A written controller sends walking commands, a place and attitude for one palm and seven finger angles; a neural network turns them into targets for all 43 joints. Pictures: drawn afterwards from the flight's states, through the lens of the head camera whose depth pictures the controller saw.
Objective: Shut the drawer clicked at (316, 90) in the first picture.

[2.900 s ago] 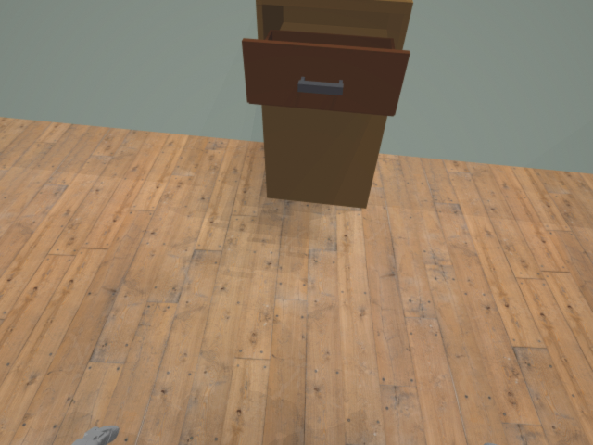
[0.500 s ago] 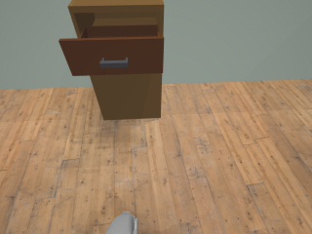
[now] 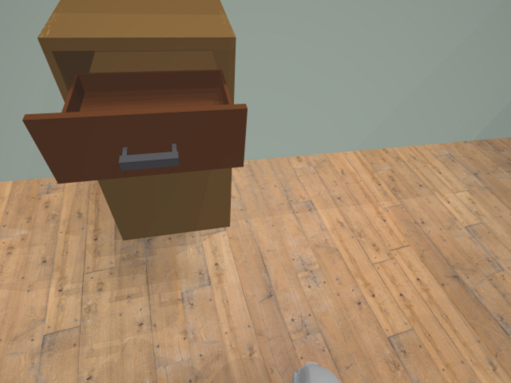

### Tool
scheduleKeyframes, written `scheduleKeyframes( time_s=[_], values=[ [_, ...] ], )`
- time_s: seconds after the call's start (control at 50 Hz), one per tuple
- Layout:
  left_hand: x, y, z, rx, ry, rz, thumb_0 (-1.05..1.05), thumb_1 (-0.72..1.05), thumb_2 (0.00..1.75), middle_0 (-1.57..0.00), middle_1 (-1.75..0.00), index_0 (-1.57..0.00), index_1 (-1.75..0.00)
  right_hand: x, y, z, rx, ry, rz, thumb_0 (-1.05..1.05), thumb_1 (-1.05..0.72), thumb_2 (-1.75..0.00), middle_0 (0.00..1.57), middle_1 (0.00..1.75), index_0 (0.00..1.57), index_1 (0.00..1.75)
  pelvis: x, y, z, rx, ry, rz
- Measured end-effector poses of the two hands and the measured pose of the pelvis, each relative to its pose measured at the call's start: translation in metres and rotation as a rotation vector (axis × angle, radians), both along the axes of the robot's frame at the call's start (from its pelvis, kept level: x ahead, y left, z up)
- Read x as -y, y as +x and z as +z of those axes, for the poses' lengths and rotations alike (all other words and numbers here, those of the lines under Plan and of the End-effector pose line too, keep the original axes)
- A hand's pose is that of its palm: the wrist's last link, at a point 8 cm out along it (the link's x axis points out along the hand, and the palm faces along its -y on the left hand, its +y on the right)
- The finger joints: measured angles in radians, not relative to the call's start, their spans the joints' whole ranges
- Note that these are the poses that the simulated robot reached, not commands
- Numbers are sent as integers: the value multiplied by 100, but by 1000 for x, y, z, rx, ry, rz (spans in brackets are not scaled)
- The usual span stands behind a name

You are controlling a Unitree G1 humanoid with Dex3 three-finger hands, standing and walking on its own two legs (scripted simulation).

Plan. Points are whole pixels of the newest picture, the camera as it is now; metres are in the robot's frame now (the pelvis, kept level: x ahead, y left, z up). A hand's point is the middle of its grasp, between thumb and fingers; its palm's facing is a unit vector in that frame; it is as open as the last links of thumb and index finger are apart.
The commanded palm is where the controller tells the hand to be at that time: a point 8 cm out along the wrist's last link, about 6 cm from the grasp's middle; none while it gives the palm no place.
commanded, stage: turn to face it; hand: left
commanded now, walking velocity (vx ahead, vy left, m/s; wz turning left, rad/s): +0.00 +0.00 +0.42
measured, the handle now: (150, 155) +0.57 +0.27 +0.00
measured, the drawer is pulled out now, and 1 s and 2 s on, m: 0.30 0.30 0.30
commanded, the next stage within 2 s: take the last steps up to it in 0.40 s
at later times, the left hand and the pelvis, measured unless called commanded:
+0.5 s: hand out of the picture +0.07 +0.21 -0.20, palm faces +0.27 -0.95 -0.18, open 7.3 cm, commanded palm none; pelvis +0.04 +0.02 -0.02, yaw +11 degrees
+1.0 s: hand out of the picture +0.06 +0.18 -0.17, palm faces +0.23 -0.96 -0.18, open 7.3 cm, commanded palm none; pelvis +0.08 +0.01 +0.00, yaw +12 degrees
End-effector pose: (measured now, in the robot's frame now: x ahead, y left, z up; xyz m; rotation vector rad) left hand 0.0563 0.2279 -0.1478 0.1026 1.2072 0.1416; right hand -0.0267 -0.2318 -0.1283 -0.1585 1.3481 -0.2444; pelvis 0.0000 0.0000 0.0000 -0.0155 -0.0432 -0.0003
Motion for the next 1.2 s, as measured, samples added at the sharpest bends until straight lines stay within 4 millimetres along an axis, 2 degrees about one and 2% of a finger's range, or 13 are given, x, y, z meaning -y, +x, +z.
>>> scheduleKeyframes(
  time_s=[0.08, 0.16, 0.22, 0.28, 0.38, 0.46, 0.54, 0.66, 0.8, 0.9, 1.04, 1.12, 1.2],
  values=[
    [12, 38, 1, 31, -3, -24, 0, 91, 90, -20, -30, -20, -30, -15, -17, -7, -109, 56, -25, 0, -92, -90, 20, 30, 20, 30, 5, 18, -2, -4, 1, 35],
    [29, 64, -1, 47, -1, -24, 0, 91, 90, -20, -30, -20, -30, -23, -23, -18, -195, 113, -46, 0, -91, -90, 20, 30, 20, 30, 14, 36, -9, -15, 20, 62],
    [39, 69, -1, 54, 2, -11, 0, 91, 90, -20, -30, -20, -30, -24, -15, -27, -225, 143, -45, 1, -90, -90, 20, 30, 20, 30, 18, 43, -13, -19, 2, 80],
    [35, 66, 4, 82, 12, 53, -2, 92, 90, -21, -30, -21, -30, -21, 8, -29, -218, 145, 3, 1, -90, -90, 20, 30, 20, 30, 18, 44, -11, -18, -5, 126],
    [11, 42, 4, 74, 38, 141, -3, 93, 90, -21, -30, -21, -30, -13, 67, -26, -114, 100, 106, 1, -90, -90, 20, 30, 20, 30, 10, 42, -9, -17, -12, 172],
    [-14, 8, -10, 16, 34, 193, -2, 92, 90, -21, -30, -21, -30, -14, 116, -21, 10, 32, 183, 1, -91, -90, 20, 30, 20, 30, -7, 38, -16, -13, -20, 193],
    [-36, -30, -23, -73, 23, 240, -1, 92, 90, -20, -30, -20, -30, -22, 146, -11, 102, -18, 242, 1, -91, -90, 20, 30, 20, 30, -23, 34, -19, -4, -15, 196],
    [-46, -70, -10, -156, 12, 258, 0, 91, 90, -20, -30, -20, -30, -39, 154, 8, 141, -21, 283, 0, -91, -90, 20, 30, 20, 30, -33, 35, -2, -6, -14, 209],
    [-35, -86, 1, -216, -7, 259, 0, 91, 90, -20, -30, -20, -30, -49, 129, 2, 71, 34, 251, 0, -91, -90, 20, 30, 20, 30, -34, 44, 5, -13, 1, 217],
    [-21, -65, 5, -215, -14, 244, 0, 91, 90, -20, -30, -20, -30, -41, 98, -6, -36, 67, 200, 1, -91, -90, 20, 30, 20, 30, -25, 56, 6, -15, 16, 218],
    [0, 6, 12, -139, 28, 203, 1, 93, 90, -20, -30, -20, -30, -9, 74, -17, -181, 102, 126, 1, -90, -90, 20, 30, 20, 30, 4, 88, 2, -25, 35, 214],
    [14, 47, 8, -60, 76, 203, 1, 93, 90, -20, -30, -20, -30, 17, 87, -33, -240, 118, 126, 1, -90, -90, 20, 30, 20, 30, 29, 115, -12, -31, 45, 218],
    [38, 58, 14, -41, 67, 255, 0, 92, 90, -20, -30, -20, -30, 38, 139, -32, -213, 111, 180, 1, -90, -90, 20, 30, 20, 30, 42, 139, -7, -24, 28, 241]
  ],
)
